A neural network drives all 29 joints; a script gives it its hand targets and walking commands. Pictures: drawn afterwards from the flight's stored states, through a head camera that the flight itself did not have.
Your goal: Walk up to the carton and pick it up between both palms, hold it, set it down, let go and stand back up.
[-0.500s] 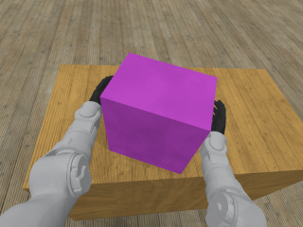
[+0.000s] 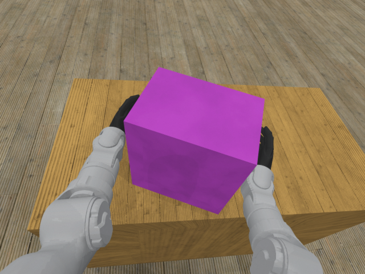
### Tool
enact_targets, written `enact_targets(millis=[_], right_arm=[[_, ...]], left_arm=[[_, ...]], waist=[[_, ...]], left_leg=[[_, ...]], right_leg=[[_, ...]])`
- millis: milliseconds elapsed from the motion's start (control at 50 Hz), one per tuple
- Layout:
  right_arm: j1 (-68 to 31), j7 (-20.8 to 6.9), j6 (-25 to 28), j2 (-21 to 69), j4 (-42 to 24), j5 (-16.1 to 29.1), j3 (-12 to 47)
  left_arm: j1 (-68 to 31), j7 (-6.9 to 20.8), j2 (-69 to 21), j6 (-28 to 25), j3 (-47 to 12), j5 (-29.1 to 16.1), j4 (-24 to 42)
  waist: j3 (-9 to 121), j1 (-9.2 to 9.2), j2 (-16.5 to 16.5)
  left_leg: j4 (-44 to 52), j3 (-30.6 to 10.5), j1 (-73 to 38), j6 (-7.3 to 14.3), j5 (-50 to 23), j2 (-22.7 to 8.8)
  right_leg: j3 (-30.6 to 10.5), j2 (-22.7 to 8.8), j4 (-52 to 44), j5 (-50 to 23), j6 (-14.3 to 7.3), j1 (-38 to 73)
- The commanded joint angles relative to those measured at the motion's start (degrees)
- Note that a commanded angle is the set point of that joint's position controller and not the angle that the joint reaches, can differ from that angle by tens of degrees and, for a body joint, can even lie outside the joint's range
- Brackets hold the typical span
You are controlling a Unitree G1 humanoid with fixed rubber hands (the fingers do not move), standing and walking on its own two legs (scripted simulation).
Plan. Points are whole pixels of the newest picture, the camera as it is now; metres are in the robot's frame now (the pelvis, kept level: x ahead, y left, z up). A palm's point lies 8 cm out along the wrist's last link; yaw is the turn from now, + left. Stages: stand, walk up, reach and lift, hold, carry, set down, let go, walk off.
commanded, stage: reach and lift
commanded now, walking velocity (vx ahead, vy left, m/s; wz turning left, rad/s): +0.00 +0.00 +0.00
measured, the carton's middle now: (190, 146) +0.40 -0.05 +0.02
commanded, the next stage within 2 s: none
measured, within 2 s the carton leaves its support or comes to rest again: leaves its support in 0.50 s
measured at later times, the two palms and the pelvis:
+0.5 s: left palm (110, 131) +0.42 +0.13 +0.07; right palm (256, 158) +0.35 -0.19 +0.04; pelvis -0.01 -0.01 +0.00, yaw +1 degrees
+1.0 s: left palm (114, 118) +0.41 +0.12 +0.11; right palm (269, 141) +0.36 -0.21 +0.09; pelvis +0.00 -0.01 +0.00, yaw +0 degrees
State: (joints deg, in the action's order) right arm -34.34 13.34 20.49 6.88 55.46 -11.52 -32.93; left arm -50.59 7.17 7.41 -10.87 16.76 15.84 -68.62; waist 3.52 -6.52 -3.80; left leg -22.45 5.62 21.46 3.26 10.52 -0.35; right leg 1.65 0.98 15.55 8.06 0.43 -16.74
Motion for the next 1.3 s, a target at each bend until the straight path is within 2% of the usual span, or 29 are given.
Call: enact_targets(millis=[0,40,80,120,200,280,360,380,400,440,460,560,580,660,720,780,840,920,940,980,1020,1100,1140,1160,1200,1220,1240,1260,1280], right_arm=[[-37.3,-9.9,5.1,28.3,-3.6,-6.5,23.3],[-38.9,-10.0,6.0,28.3,-4.5,-6.5,24.0],[-39.6,-10.0,7.0,28.0,-3.4,-6.3,23.6],[-40.7,-10.1,7.8,28.4,-3.1,-6.0,24.8],[-41.9,-9.7,9.9,28.1,-1.8,-5.5,25.7],[-42.8,-9.4,11.0,28.3,0.8,-4.7,27.2],[-43.7,-9.0,10.8,29.2,0.9,-4.0,27.9],[-44.5,-9.0,10.8,29.4,0.6,-3.7,28.7],[-45.1,-8.8,10.8,29.5,0.3,-3.1,28.9],[-46.4,-9.0,10.5,30.1,-0.2,-2.0,29.9],[-46.5,-9.0,9.8,30.1,0.4,-2.2,29.6],[-48.3,-9.4,8.3,30.9,-2.4,0.7,32.6],[-49.2,-9.6,7.9,31.0,-3.7,1.5,33.7],[-50.3,-10.0,5.9,30.5,-7.5,3.9,36.4],[-49.7,-10.3,4.2,30.2,-9.8,5.8,39.1],[-49.1,-10.4,2.5,28.3,-11.1,6.9,40.0],[-47.0,-9.9,0.5,27.0,-11.7,7.2,39.6],[-46.6,-9.5,-1.9,27.0,-17.2,9.7,43.1],[-46.3,-9.5,-2.7,26.7,-18.8,10.8,44.3],[-46.4,-9.4,-5.0,26.4,-22.0,11.6,45.1],[-44.4,-9.2,-7.4,26.7,-25.2,12.6,46.0],[-41.5,-7.8,-12.5,26.4,-34.0,16.6,50.3],[-39.7,-7.3,-15.0,25.0,-34.2,16.2,48.6],[-39.6,-7.3,-15.3,24.6,-36.2,16.7,48.9],[-39.7,-7.4,-16.5,23.7,-39.3,17.4,49.7],[-39.5,-7.4,-17.0,23.1,-39.7,17.4,49.5],[-40.4,-7.5,-17.5,22.2,-39.7,16.7,48.3],[-40.6,-7.7,-17.5,21.7,-41.0,16.9,48.8],[-41.5,-7.8,-17.7,20.8,-40.8,16.3,47.5]], left_arm=[[-33.0,3.2,-26.3,-6.0,-10.1,0.9,6.9],[-34.2,2.7,-26.7,-7.3,-10.7,0.5,7.9],[-36.3,2.1,-27.5,-8.5,-12.2,0.0,9.3],[-38.6,1.4,-27.7,-9.9,-13.5,-0.8,10.3],[-39.6,0.6,-29.3,-12.5,-16.3,-2.6,10.8],[-41.0,0.5,-29.3,-14.2,-16.6,-3.1,10.1],[-43.5,0.6,-30.5,-15.1,-18.7,-4.9,11.5],[-44.1,0.4,-30.8,-15.3,-19.5,-5.3,11.8],[-44.8,0.3,-32.0,-15.1,-20.9,-6.2,12.0],[-45.9,-0.1,-32.8,-15.0,-22.1,-7.3,12.9],[-46.5,-0.3,-33.2,-14.6,-22.4,-7.4,12.8],[-46.3,-0.8,-36.2,-13.2,-24.0,-8.7,15.6],[-45.7,-0.8,-36.0,-12.7,-23.3,-8.6,15.5],[-44.2,-0.7,-36.8,-10.7,-23.4,-9.5,18.1],[-42.1,-0.7,-35.6,-8.7,-21.3,-8.5,19.8],[-39.0,-0.6,-35.3,-6.0,-19.6,-7.7,20.5],[-37.1,0.2,-34.2,-3.0,-18.3,-6.7,22.9],[-34.6,0.4,-34.8,1.6,-19.6,-7.4,30.5],[-33.8,0.2,-35.3,3.2,-20.4,-7.4,32.8],[-33.5,0.2,-35.7,6.4,-21.8,-8.2,37.2],[-33.0,0.1,-37.2,9.6,-25.0,-9.1,43.5],[-29.2,0.8,-37.3,17.4,-29.1,-10.6,55.8],[-27.5,1.8,-36.1,20.9,-28.2,-9.4,57.1],[-27.0,2.0,-36.6,22.1,-29.4,-9.5,60.0],[-25.7,2.5,-35.3,24.3,-28.9,-9.3,62.3],[-25.5,2.7,-34.8,25.4,-29.2,-8.9,62.9],[-25.8,3.2,-34.1,26.3,-27.9,-8.4,61.5],[-24.3,3.2,-34.6,27.0,-28.7,-8.5,63.2],[-25.1,3.4,-34.5,27.9,-28.9,-8.5,62.3]], waist=[[35.2,2.47,7.9],[36.5,3.28,7.4],[37.5,2.75,8.7],[39.3,3.4,9.7],[42.1,2.43,9.7],[40.5,2.04,7.9],[41.3,0.77,7.0],[42.8,1.28,7.3],[43.4,0.36,8.1],[44.4,0.63,8.6],[43.7,0.06,8.4],[46.0,0.38,8.3],[46.3,1.29,7.6],[45.6,1.83,6.3],[42.9,4.35,4.6],[38.4,5.2,2.9],[33.9,4.62,0.7],[33.8,5.14,0.7],[35.0,5.28,1.8],[34.8,4.45,1.7],[34.8,2.8,3.3],[34.0,0.73,4.7],[29.4,-0.54,4.8],[30.3,-0.77,5.7],[29.3,0.12,5.8],[27.6,-0.49,6.2],[25.7,-0.49,5.3],[27.4,-0.21,5.5],[26.0,-1.25,5.8]], left_leg=[[-1.5,-2.9,-23.4,-4.9,-28.8,-2.0],[-1.2,-2.8,-23.5,-4.9,-28.9,-2.2],[-1.2,-2.9,-25.5,-5.9,-29.8,-2.6],[-2.1,-2.7,-26.5,-6.2,-32.0,-2.5],[-2.7,-3.2,-26.7,-7.0,-34.0,-2.6],[-1.7,-3.0,-24.0,-6.3,-29.8,-2.1],[-0.5,-3.2,-22.0,-5.9,-25.6,-1.9],[-0.5,-3.0,-22.1,-5.8,-25.3,-1.7],[-0.8,-3.4,-22.9,-6.2,-25.8,-1.8],[-1.3,-3.7,-23.4,-6.1,-25.5,-1.8],[-0.9,-3.8,-23.0,-6.0,-23.6,-1.9],[-1.5,-4.3,-23.4,-5.8,-24.7,-1.6],[-1.5,-4.1,-22.5,-5.2,-25.0,-1.3],[-0.4,-4.4,-21.6,-4.2,-23.2,-1.1],[0.6,-3.8,-22.1,-3.1,-23.4,-1.0],[1.7,-3.5,-22.5,-2.4,-23.4,-1.1],[2.9,-3.0,-23.8,-2.0,-22.6,-1.0],[2.7,-2.9,-25.1,-1.7,-25.6,-0.5],[2.4,-2.9,-26.1,-2.1,-27.3,-0.4],[1.9,-3.2,-27.5,-2.4,-28.2,-0.2],[1.3,-3.5,-30.2,-3.2,-30.6,-0.1],[-0.7,-4.3,-32.5,-4.2,-36.8,0.9],[0.9,-4.4,-31.0,-4.3,-32.7,1.2],[0.5,-4.8,-32.3,-5.0,-34.9,1.0],[0.6,-4.4,-32.9,-5.1,-35.2,1.3],[0.5,-4.5,-33.1,-5.5,-35.4,1.2],[1.3,-4.3,-32.2,-5.1,-32.7,1.4],[1.2,-4.4,-33.6,-5.4,-34.0,1.0],[1.3,-4.5,-33.5,-5.6,-32.4,1.0]], right_leg=[[2.1,-0.1,1.9,-25.5,-0.5,9.1],[2.3,0.0,2.0,-25.2,-0.6,9.0],[2.5,0.2,1.5,-23.6,-1.0,7.4],[2.3,0.3,1.2,-23.0,-1.4,6.1],[2.3,0.5,1.4,-25.4,-1.5,6.3],[1.6,0.0,1.4,-25.5,-1.2,7.3],[1.3,-0.3,1.6,-25.1,-0.8,8.5],[1.2,-0.4,1.5,-24.5,-0.9,8.1],[1.1,-0.3,1.3,-24.6,-1.1,7.3],[1.0,-0.2,1.0,-22.6,-1.4,5.4],[0.8,-0.3,0.6,-20.4,-1.6,4.8],[0.2,-0.1,1.2,-22.5,-1.3,5.8],[0.0,-0.1,1.5,-23.4,-1.1,7.0],[-0.6,-0.5,2.1,-24.8,-0.4,10.1],[-1.1,-0.6,1.8,-25.1,0.0,12.6],[-1.3,-0.4,1.7,-25.7,0.3,14.4],[-1.2,-0.4,1.0,-26.8,0.9,17.0],[-1.5,-0.4,1.5,-31.4,1.3,20.8],[-1.4,-0.1,1.5,-32.0,1.1,21.5],[-1.3,0.1,1.2,-31.7,1.4,21.1],[-1.0,0.4,1.1,-31.9,1.3,20.9],[-0.9,0.6,2.1,-38.2,2.6,23.6],[-0.3,0.3,1.9,-35.4,3.1,24.2],[0.1,0.6,2.1,-35.6,3.0,24.1],[0.3,0.5,1.7,-34.4,3.0,24.4],[0.4,0.6,1.8,-33.9,3.0,24.2],[0.8,0.4,1.4,-31.1,3.2,23.6],[1.3,0.8,1.6,-31.5,3.0,23.9],[1.6,0.8,1.2,-28.7,2.8,22.5]])
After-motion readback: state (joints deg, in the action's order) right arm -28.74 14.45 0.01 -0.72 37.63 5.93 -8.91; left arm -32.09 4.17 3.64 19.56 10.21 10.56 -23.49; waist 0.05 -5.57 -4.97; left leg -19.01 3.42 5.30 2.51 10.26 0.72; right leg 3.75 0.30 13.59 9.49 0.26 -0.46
